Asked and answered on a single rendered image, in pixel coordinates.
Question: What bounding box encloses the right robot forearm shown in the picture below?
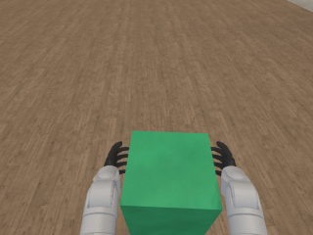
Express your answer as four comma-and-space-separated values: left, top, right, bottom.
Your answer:
220, 165, 268, 235

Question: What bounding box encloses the robot left hand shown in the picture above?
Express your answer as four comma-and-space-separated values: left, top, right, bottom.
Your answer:
104, 141, 129, 175

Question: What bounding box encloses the carton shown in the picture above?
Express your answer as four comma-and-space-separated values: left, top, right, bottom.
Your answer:
119, 130, 223, 235

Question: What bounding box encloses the robot right hand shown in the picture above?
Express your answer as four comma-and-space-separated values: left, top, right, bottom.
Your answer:
210, 141, 236, 176

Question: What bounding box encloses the left robot forearm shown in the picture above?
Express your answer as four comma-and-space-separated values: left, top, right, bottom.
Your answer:
79, 165, 121, 235

